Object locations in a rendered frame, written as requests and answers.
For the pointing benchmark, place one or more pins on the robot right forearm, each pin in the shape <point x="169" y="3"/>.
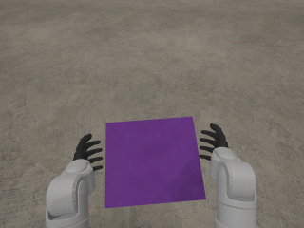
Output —
<point x="236" y="190"/>

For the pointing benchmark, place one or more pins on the robot left forearm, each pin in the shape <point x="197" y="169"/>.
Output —
<point x="67" y="196"/>

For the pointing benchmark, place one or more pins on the robot right hand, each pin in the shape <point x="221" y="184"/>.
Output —
<point x="220" y="140"/>

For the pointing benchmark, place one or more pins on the carton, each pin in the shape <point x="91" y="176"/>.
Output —
<point x="152" y="162"/>

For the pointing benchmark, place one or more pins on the robot left hand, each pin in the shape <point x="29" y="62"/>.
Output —
<point x="82" y="153"/>

